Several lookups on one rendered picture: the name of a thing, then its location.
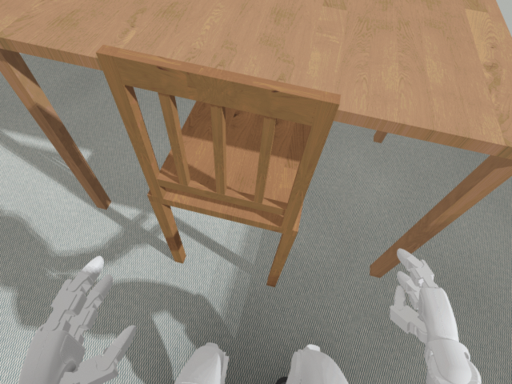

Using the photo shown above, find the left robot thigh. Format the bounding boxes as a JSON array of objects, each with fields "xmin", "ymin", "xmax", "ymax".
[{"xmin": 175, "ymin": 346, "xmax": 229, "ymax": 384}]

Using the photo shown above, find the right robot thigh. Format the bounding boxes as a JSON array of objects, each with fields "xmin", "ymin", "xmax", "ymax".
[{"xmin": 289, "ymin": 349, "xmax": 349, "ymax": 384}]

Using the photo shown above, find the chair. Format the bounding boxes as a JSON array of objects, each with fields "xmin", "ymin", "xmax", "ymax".
[{"xmin": 96, "ymin": 45, "xmax": 341, "ymax": 287}]

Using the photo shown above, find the robot right hand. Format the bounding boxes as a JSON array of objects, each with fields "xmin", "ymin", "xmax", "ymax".
[{"xmin": 390, "ymin": 248, "xmax": 459, "ymax": 345}]

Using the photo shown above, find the robot left hand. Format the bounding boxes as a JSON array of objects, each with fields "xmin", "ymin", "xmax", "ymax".
[{"xmin": 18, "ymin": 256, "xmax": 137, "ymax": 384}]

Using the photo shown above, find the right robot forearm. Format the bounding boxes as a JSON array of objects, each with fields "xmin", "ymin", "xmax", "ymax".
[{"xmin": 424, "ymin": 338, "xmax": 482, "ymax": 384}]

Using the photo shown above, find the robot thigh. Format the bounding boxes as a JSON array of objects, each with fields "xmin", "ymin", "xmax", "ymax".
[
  {"xmin": 175, "ymin": 346, "xmax": 229, "ymax": 384},
  {"xmin": 289, "ymin": 349, "xmax": 349, "ymax": 384}
]

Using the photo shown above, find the table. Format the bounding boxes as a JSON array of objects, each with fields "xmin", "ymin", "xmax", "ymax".
[{"xmin": 0, "ymin": 0, "xmax": 512, "ymax": 278}]

